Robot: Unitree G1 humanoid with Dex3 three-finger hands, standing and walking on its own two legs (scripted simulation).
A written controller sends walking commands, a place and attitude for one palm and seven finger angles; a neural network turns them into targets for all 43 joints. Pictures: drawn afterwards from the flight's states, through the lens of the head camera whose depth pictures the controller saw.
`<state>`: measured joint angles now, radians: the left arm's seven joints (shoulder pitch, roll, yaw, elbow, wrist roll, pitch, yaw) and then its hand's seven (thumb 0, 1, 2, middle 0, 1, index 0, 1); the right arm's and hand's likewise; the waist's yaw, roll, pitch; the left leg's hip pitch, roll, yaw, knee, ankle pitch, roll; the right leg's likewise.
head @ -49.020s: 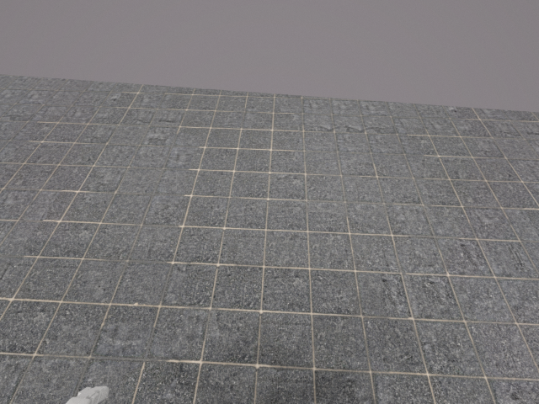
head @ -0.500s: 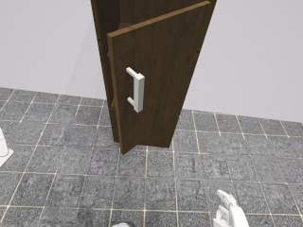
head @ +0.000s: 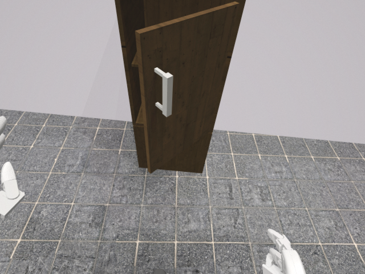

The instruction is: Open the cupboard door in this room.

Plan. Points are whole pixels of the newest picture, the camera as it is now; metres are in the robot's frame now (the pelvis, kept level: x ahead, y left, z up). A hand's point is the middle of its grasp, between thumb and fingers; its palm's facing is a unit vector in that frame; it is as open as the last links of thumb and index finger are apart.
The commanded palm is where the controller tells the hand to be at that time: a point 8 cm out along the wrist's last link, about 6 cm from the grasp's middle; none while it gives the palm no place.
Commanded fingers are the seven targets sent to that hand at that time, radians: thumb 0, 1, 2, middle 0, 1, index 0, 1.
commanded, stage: stop stepping back and stand still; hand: left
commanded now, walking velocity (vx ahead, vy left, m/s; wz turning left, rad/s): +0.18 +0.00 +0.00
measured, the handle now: (162, 92) +0.57 +0.09 +0.08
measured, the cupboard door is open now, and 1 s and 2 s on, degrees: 47 47 47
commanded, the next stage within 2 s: let the arm hang, fingers relaxed in 1.00 s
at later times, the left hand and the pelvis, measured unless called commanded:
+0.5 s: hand (20, 205) +0.19 +0.26 +0.15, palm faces +0.36 -0.78 -0.50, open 7.4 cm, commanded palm +0.13 +0.30 +0.18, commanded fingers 0.00 0.90 0.90 -0.20 -0.30 -0.20 -0.30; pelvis -0.02 +0.00 +0.00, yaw -1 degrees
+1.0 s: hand (37, 191) +0.21 +0.25 +0.15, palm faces +0.35 -0.80 -0.49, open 7.4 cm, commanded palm +0.16 +0.29 +0.18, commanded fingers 0.00 0.90 0.90 -0.20 -0.30 -0.20 -0.30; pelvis +0.01 -0.01 +0.00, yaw -2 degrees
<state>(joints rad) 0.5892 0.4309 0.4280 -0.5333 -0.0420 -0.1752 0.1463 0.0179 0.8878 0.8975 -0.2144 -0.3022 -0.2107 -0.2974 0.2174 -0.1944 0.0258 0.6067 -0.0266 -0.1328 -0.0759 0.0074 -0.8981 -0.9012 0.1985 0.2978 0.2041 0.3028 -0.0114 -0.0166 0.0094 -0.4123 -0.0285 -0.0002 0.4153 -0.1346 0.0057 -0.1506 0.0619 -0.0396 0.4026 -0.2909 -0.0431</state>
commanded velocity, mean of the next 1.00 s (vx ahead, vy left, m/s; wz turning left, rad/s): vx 0.03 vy -0.01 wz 0.00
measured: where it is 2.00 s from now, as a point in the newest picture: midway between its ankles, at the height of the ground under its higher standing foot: outside the picture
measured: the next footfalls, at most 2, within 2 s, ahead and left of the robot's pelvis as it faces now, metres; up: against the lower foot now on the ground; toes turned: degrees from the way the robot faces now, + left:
left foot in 0.12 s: +0.09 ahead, +0.09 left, +0.00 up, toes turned -1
right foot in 0.40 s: +0.01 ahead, -0.10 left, +0.00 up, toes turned -4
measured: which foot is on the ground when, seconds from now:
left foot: down 0.00-0.00, up 0.02-0.10, down 0.12-1.00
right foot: down 0.00-0.16, up 0.18-0.38, down 0.40-1.00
